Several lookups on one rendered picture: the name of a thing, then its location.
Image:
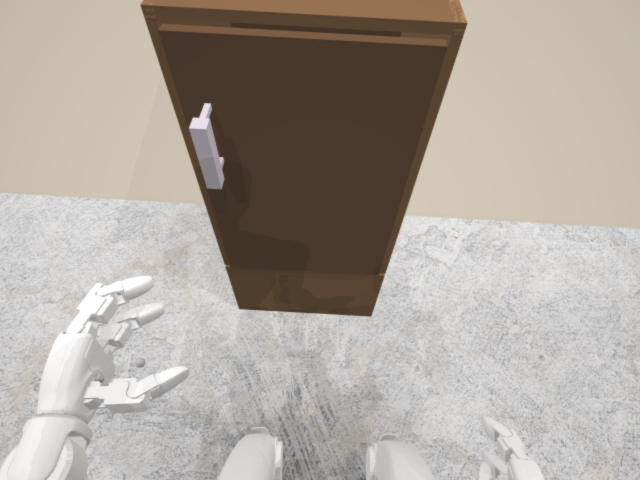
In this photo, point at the robot right shin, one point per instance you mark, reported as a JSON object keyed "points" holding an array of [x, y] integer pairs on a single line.
{"points": [[389, 437]]}

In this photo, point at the robot right thigh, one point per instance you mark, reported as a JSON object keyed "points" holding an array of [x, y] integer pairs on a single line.
{"points": [[395, 460]]}

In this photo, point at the left robot hand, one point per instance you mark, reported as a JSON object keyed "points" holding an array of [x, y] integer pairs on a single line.
{"points": [[68, 383]]}

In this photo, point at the handle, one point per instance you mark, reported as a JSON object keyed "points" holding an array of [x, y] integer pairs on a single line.
{"points": [[205, 146]]}

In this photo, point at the cupboard door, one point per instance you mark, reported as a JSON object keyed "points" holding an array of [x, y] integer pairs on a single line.
{"points": [[318, 132]]}

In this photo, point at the right robot hand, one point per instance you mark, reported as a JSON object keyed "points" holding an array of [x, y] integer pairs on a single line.
{"points": [[512, 450]]}

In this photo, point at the left robot forearm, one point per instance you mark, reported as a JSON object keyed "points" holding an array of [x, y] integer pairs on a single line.
{"points": [[52, 448]]}

